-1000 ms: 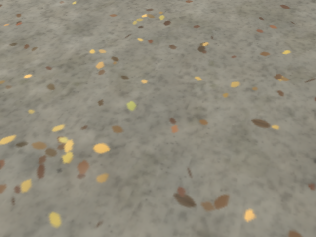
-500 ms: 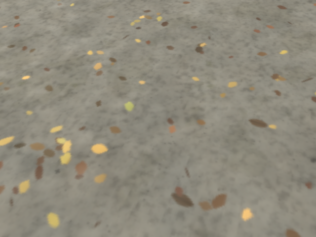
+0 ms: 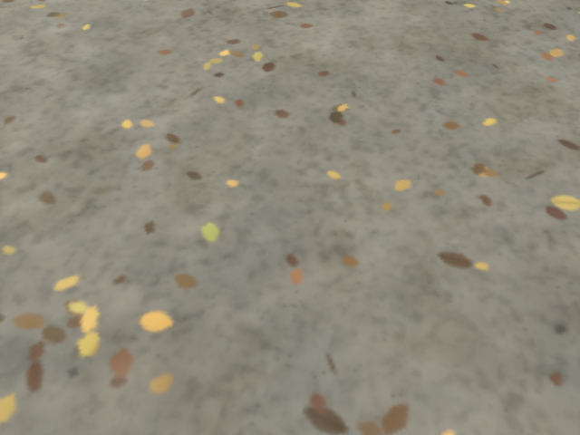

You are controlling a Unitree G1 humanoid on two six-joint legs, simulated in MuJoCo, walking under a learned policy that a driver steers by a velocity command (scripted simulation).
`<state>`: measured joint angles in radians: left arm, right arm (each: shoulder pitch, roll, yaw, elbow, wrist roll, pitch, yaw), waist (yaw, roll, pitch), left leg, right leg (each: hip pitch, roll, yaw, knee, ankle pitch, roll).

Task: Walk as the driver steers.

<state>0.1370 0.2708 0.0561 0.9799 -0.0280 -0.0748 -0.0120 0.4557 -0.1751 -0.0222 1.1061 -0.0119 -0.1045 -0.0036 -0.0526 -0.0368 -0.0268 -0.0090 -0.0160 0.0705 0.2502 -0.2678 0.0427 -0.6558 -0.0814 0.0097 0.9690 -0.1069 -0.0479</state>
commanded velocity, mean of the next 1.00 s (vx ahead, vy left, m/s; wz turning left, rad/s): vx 0.49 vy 0.00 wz -0.51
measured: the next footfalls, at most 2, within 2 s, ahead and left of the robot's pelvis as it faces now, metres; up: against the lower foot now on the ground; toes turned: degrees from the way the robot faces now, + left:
right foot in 0.24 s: +0.32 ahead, -0.13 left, +0.00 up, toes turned -10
left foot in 0.72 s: +0.64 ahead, -0.01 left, +0.00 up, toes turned -27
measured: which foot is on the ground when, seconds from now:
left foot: down 0.00-0.26, up 0.28-0.70, down 0.72-1.00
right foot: up 0.00-0.22, down 0.24-0.72, up 0.74-1.00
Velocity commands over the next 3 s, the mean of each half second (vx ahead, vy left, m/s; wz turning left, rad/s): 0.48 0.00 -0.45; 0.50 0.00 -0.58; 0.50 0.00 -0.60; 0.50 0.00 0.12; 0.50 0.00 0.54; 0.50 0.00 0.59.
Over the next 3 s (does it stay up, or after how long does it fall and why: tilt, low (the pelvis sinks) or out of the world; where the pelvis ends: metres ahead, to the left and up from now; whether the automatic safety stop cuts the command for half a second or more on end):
stays up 1.44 -0.73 0.00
